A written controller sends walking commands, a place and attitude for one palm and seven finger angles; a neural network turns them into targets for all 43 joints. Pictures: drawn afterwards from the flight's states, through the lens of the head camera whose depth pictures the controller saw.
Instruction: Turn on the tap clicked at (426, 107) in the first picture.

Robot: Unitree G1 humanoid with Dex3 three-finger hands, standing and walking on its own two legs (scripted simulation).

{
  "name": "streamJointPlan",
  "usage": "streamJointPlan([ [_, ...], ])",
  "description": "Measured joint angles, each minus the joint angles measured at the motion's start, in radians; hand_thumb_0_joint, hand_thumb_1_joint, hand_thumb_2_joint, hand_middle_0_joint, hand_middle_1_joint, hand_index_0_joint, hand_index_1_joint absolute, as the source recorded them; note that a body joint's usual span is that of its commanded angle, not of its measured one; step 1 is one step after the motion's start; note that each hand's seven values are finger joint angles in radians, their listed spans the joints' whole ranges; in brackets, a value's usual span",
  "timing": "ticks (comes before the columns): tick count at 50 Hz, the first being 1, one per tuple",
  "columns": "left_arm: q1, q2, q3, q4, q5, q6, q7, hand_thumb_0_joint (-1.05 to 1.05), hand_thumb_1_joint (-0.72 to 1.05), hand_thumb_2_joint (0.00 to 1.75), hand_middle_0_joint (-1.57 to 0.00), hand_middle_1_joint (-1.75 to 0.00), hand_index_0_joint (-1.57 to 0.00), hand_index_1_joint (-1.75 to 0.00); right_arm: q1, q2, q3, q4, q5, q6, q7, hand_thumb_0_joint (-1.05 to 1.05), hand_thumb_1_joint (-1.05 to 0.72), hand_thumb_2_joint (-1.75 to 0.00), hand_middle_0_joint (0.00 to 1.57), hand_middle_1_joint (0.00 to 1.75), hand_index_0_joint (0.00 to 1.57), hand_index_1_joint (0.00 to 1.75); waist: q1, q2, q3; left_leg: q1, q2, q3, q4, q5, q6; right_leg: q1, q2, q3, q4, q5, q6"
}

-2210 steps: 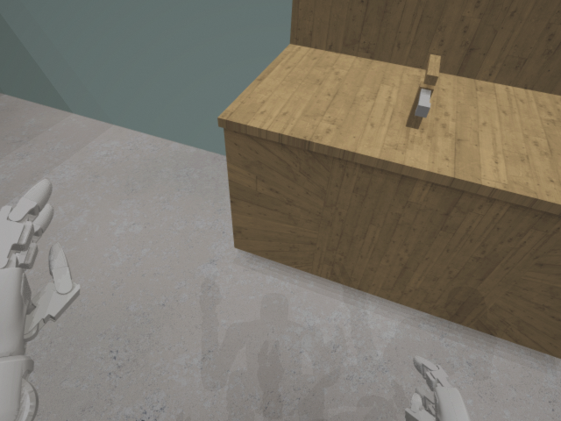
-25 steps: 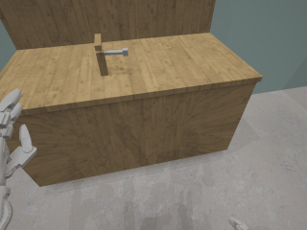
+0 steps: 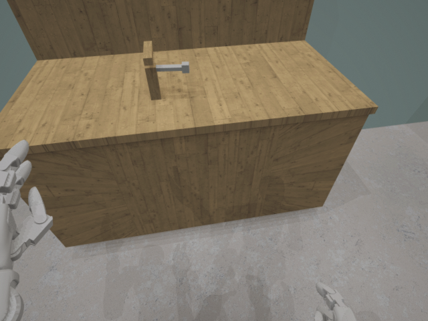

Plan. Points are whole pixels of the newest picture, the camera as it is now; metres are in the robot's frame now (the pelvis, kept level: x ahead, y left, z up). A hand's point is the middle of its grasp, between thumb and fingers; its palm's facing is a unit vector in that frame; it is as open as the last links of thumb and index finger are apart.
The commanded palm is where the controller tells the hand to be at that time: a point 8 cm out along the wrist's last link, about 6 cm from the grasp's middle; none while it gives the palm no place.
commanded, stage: stand and check the lever's angle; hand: left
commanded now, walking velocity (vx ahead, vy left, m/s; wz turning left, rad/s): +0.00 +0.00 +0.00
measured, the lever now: (185, 67) +0.87 +0.13 +0.08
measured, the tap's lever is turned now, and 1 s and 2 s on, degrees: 83 83 83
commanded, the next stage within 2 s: stand and wait in 0.20 s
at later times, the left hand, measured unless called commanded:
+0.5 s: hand (45, 203) +0.25 +0.26 +0.17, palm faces +0.36 -0.89 -0.29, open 7.4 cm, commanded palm +0.19 +0.31 +0.19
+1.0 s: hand (27, 197) +0.25 +0.28 +0.18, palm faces +0.38 -0.87 -0.31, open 7.4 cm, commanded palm +0.19 +0.32 +0.19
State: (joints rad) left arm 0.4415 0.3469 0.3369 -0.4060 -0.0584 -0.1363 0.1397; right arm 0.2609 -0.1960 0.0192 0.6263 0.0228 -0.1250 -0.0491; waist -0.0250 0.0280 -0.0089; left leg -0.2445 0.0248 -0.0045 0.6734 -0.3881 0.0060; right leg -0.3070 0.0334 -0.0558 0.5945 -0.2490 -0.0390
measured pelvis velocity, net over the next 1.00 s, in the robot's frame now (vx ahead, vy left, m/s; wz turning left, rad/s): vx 0.03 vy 0.05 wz -0.02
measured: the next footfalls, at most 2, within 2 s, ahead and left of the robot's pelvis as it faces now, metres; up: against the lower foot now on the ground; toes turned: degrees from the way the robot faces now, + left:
none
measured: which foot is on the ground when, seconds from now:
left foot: down 0.00-1.00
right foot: down 0.00-1.00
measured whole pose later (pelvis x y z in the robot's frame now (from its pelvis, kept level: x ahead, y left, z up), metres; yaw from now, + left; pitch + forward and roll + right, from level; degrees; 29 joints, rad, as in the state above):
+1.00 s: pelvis +0.03 +0.05 +0.02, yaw -1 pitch -1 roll -1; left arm 0.45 0.34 0.29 -0.47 -0.06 -0.16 0.16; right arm 0.19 -0.19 0.02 0.61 0.01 -0.08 -0.07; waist 0.01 -0.01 0.01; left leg -0.17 -0.01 0.03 0.44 -0.25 0.04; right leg -0.18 0.00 -0.01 0.38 -0.18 0.01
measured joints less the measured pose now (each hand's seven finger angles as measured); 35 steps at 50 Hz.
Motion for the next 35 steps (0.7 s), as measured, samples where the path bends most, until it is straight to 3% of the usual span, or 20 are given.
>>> streamJointPlan([
  [4,0.04,-0.028,-0.056,-0.071,0.0,-0.001,-0.017,0.01,0.89,0.9,-0.2,-0.3,-0.21,-0.3,-0.026,0.001,-0.013,0.029,-0.002,0.022,0.01,0.01,-0.91,-0.9,0.21,0.3,0.2,0.3,0.011,-0.02,0.04,-0.083,-0.025,-0.015,0.169,-0.029,0.014,0.032,-0.002,-0.01,-0.055,0.016,-0.022],
  [7,0.098,0.0,-0.037,-0.151,0.001,-0.021,-0.007,0.01,0.89,0.9,-0.21,-0.3,-0.21,-0.3,-0.028,0.001,-0.014,0.011,-0.007,0.028,0.001,0.01,-0.91,-0.9,0.21,0.3,0.2,0.3,0.016,-0.057,0.045,-0.056,-0.022,0.003,0.024,0.029,0.023,0.042,-0.013,0.005,-0.084,0.031,-0.017],
  [9,0.11,0.018,-0.021,-0.178,-0.002,-0.038,0.007,0.01,0.89,0.9,-0.21,-0.3,-0.21,-0.3,-0.024,-0.017,-0.019,-0.011,-0.01,0.024,-0.011,0.01,-0.91,-0.9,0.21,0.3,0.2,0.3,0.013,-0.041,0.041,-0.01,-0.002,-0.012,-0.124,0.093,0.028,0.04,-0.002,-0.005,-0.074,0.022,-0.009],
  [10,0.099,0.026,-0.014,-0.173,-0.003,-0.046,0.014,0.01,0.88,0.9,-0.21,-0.3,-0.21,-0.3,-0.029,-0.021,-0.025,-0.009,-0.011,0.021,-0.019,0.01,-0.91,-0.9,0.21,0.3,0.2,0.3,0.015,-0.038,0.043,-0.004,-0.002,-0.014,-0.138,0.124,0.012,0.041,-0.004,-0.006,-0.065,0.014,-0.004],
  [13,0.06,0.026,0.003,-0.11,-0.004,-0.049,0.026,0.01,0.88,0.9,-0.21,-0.3,-0.21,-0.3,-0.039,-0.025,-0.033,-0.001,-0.001,0.025,-0.03,0.01,-0.91,-0.9,0.21,0.3,0.2,0.3,0.031,-0.036,0.027,0.012,-0.008,0.001,-0.147,0.13,-0.011,0.061,-0.011,0.009,-0.087,0.018,0.009],
  [17,0.015,-0.002,0.005,-0.023,-0.001,-0.031,0.028,0.01,0.89,0.9,-0.21,-0.3,-0.21,-0.3,-0.053,-0.025,-0.027,-0.004,0.0,0.016,-0.028,0.01,-0.91,-0.9,0.2,0.3,0.2,0.3,0.03,-0.02,0.009,0.023,-0.008,0.005,-0.161,0.123,-0.005,0.083,-0.01,0.014,-0.128,0.031,0.016],
  [22,-0.002,-0.031,-0.043,-0.021,0.001,-0.009,0.022,0.01,0.89,0.9,-0.2,-0.3,-0.21,-0.3,-0.076,-0.011,-0.014,-0.013,-0.008,0.01,-0.018,0.01,-0.91,-0.9,0.2,0.3,0.2,0.3,0.027,-0.036,0.021,0.042,-0.013,0.016,-0.177,0.121,0.005,0.102,-0.014,0.026,-0.148,0.035,0.025],
  [26,0.019,-0.014,-0.06,-0.073,0.002,-0.014,0.017,0.01,0.89,0.9,-0.2,-0.3,-0.21,-0.3,-0.086,0.003,-0.005,-0.029,-0.012,0.013,-0.013,0.01,-0.91,-0.9,0.21,0.3,0.2,0.3,0.023,-0.052,0.03,0.054,-0.018,0.026,-0.192,0.123,0.011,0.11,-0.02,0.035,-0.159,0.038,0.033],
  [31,0.037,0.024,-0.026,-0.102,-0.003,-0.03,0.018,0.01,0.89,0.9,-0.21,-0.3,-0.21,-0.3,-0.088,0.012,-0.001,-0.039,-0.012,0.027,-0.011,0.01,-0.91,-0.9,0.21,0.3,0.2,0.3,0.025,-0.054,0.029,0.062,-0.023,0.033,-0.206,0.126,0.018,0.118,-0.024,0.043,-0.178,0.045,0.04],
  [35,0.034,0.02,-0.012,-0.078,-0.007,-0.032,0.019,0.01,0.89,0.9,-0.21,-0.3,-0.21,-0.3,-0.081,0.009,0.001,-0.035,-0.01,0.039,-0.011,0.01,-0.91,-0.9,0.21,0.3,0.2,0.3,0.031,-0.045,0.02,0.066,-0.029,0.036,-0.215,0.128,0.024,0.122,-0.029,0.046,-0.188,0.049,0.047],
])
